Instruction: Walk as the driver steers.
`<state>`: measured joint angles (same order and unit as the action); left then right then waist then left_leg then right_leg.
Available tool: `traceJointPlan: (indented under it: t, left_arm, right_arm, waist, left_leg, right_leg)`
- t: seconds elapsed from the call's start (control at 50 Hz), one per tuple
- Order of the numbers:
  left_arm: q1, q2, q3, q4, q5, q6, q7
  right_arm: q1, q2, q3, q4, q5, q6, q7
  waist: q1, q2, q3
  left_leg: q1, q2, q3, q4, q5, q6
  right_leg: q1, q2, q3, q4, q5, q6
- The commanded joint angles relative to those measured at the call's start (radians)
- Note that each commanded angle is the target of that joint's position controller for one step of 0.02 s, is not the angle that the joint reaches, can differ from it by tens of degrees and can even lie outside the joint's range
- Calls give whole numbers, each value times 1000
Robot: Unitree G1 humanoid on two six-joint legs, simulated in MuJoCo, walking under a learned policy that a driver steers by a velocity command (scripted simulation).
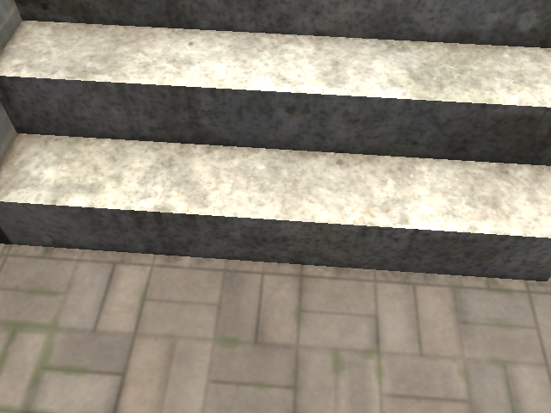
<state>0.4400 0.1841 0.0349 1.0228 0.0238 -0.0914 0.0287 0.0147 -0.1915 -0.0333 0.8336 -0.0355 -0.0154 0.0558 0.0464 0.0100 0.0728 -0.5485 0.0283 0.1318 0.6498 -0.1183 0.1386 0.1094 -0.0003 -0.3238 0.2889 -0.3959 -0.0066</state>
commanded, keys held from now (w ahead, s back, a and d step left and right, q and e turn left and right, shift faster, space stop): w+q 0.20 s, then w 0.50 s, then e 0.30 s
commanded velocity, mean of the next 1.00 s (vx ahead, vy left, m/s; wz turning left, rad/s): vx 0.43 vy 0.00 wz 0.17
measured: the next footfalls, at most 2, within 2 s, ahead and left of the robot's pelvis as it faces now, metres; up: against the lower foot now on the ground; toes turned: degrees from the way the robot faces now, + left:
left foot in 0.04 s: +0.18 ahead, +0.07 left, +0.00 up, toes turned +7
right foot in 0.62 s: +0.54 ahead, -0.02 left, +0.00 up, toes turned +11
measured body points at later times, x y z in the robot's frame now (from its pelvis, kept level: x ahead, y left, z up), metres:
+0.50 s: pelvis +0.26 +0.03 +0.01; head +0.29 +0.06 +0.46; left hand +0.40 +0.30 -0.10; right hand +0.27 -0.24 -0.12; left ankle +0.14 +0.06 -0.73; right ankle +0.46 -0.07 -0.68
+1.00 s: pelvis +0.49 +0.05 +0.01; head +0.52 +0.06 +0.46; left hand +0.46 +0.31 -0.13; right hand +0.66 -0.16 -0.12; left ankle +0.56 +0.19 -0.70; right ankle +0.50 -0.03 -0.73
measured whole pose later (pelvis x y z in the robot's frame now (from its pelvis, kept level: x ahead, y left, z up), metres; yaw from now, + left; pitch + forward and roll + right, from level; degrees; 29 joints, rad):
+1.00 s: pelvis +0.49 +0.05 +0.01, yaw +7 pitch +0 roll -1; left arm 0.32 0.22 0.04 0.96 0.02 -0.05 0.00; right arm 0.08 -0.22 0.00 0.91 -0.02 -0.05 -0.03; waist 0.05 0.02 0.07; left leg -0.47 0.00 -0.04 0.66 -0.20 -0.01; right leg -0.20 0.09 0.03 0.40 -0.20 -0.07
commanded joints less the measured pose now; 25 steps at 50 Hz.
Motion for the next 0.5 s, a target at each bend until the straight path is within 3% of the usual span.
traceJointPlan:
  t: [0.02,0.04,0.06,0.08,0.1,0.12,0.14,0.18,0.22,0.26,0.38,0.5]
  left_arm:
    - [20,198,43,-34,3,16,11]
    - [8,208,46,-46,0,25,6]
    - [4,186,41,-79,-2,25,1]
    - [-9,104,31,-162,-17,12,-21]
    - [-143,180,42,-197,-8,-6,-28]
    - [-191,158,35,-215,-23,-20,-33]
    - [-164,152,33,-199,-24,-26,-29]
    - [-133,137,31,-190,15,10,-30]
    - [-122,122,29,-193,26,45,-38]
    - [-174,115,27,-212,23,56,-45]
    - [-384,124,21,-274,13,54,-58]
    - [-552,124,7,-338,5,34,-61]
  right_arm:
    - [135,-97,-35,-13,-4,-10,-9]
    - [270,-125,-53,29,-9,-19,-17]
    - [401,-216,-85,56,-23,-24,-32]
    - [352,-309,-107,25,-2,-13,-40]
    - [379,-303,-105,25,14,0,-44]
    - [327,-264,-94,33,18,-2,-52]
    - [282,-210,-82,34,23,-9,-52]
    - [221,-167,-66,22,32,-30,-58]
    - [242,-170,-61,32,39,-54,-54]
    - [287,-186,-62,49,38,-64,-51]
    - [425,-178,-50,101,37,-69,-52]
    - [486,-189,-39,142,21,-78,-77]
  waist:
    - [-101,-112,-74]
    - [-159,-83,-149]
    - [-214,15,-248]
    - [-138,260,-303]
    - [-179,67,-272]
    - [-144,25,-157]
    - [-89,-50,-78]
    - [-25,-50,-68]
    - [-6,-32,-77]
    - [-19,-10,-59]
    - [-103,44,-24]
    - [-144,45,23]
  left_leg:
    - [173,-106,53,-43,-144,66]
    - [358,-131,33,-123,-124,96]
    - [598,32,-207,-181,-239,153]
    - [860,306,-795,-320,-264,308]
    - [832,309,-815,-394,-186,296]
    - [725,293,-671,-399,-93,265]
    - [583,250,-574,-413,67,218]
    - [453,157,-442,-427,222,170]
    - [415,120,-390,-437,306,163]
    - [402,96,-352,-463,321,140]
    - [540,85,-328,-478,364,40]
    - [681,132,-337,-461,438,48]
  right_leg:
    - [8,-283,53,277,1155,-110]
    - [-73,-271,41,492,1055,-91]
    - [-293,-242,42,800,710,-59]
    - [-757,9,120,1181,-136,7]
    - [-878,-17,325,1196,-79,-5]
    - [-899,-70,344,1130,28,-13]
    - [-831,-104,342,1018,80,-12]
    - [-703,-130,351,910,89,10]
    - [-670,-124,336,850,99,30]
    - [-699,-126,316,770,175,40]
    - [-804,-111,296,513,392,27]
    - [-823,-58,271,305,395,-7]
